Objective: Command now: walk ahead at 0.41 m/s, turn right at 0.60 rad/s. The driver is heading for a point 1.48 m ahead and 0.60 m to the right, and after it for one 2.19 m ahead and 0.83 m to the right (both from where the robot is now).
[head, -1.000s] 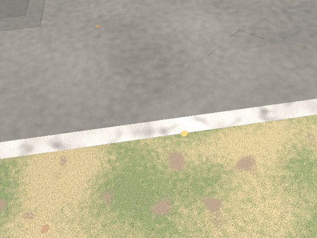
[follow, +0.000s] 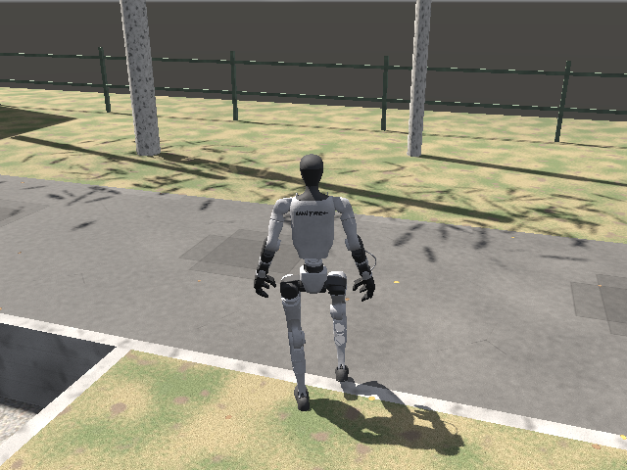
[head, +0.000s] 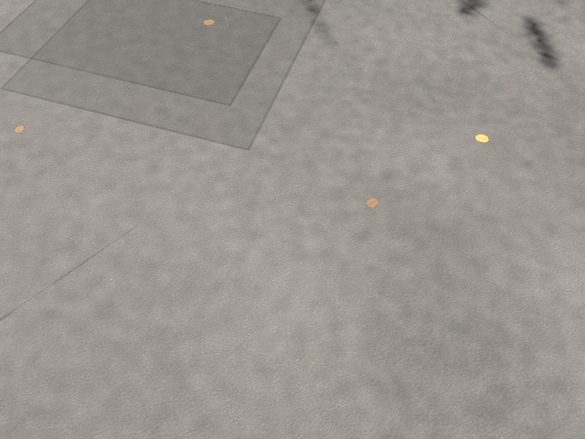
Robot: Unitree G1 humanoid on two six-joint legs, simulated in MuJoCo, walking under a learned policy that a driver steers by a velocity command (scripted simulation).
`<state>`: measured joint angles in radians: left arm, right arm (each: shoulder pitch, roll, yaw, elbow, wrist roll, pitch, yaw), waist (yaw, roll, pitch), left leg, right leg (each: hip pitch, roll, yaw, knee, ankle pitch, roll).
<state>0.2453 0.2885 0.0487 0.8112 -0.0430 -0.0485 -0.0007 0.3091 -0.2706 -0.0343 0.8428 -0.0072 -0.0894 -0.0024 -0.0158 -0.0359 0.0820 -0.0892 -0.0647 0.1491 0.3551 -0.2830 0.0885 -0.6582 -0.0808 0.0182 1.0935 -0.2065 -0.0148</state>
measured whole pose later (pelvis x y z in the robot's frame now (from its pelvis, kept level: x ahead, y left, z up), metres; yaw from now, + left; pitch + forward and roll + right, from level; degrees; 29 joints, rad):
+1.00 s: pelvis +0.31 +0.04 -0.01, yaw -47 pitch +1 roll +0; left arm 0.17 0.28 0.04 0.59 -0.01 0.05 0.01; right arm 0.17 -0.27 -0.05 0.73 0.02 0.03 -0.02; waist -0.04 0.00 0.05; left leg -0.32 0.04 0.03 0.49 -0.19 -0.01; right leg -0.30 0.00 0.03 0.62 -0.33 0.04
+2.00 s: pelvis +0.32 +0.05 +0.00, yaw -49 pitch -2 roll +0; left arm 0.23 0.21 0.05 0.95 0.00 0.01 0.05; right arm 0.20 -0.22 -0.02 0.98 0.00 -0.01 -0.03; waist 0.00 0.00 0.04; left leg -0.20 0.01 0.00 0.52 -0.29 0.00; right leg -0.20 0.01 0.06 0.52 -0.28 0.02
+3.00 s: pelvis +0.32 +0.00 -0.01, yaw -49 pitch +2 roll +0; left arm 0.26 0.22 0.05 1.02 0.01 -0.10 0.00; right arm 0.36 -0.24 -0.06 1.04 -0.02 -0.04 -0.01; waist 0.01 0.04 -0.04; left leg -0.22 0.04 -0.02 0.56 -0.41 0.06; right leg -0.25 -0.03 -0.08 0.52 -0.36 -0.04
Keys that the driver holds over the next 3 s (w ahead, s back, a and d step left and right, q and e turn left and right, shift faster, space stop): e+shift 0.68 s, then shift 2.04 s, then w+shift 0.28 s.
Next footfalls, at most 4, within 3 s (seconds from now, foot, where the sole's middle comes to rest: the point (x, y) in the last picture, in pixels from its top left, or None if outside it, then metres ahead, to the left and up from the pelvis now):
0.16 right None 0.33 -0.07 -0.78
0.62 left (258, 426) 0.47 0.08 -0.78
1.02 right None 0.24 -0.06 -0.78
1.28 left None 0.43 0.11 -0.78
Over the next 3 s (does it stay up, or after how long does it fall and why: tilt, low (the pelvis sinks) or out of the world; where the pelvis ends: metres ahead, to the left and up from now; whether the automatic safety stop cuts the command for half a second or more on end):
stays up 0.32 0.00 -0.01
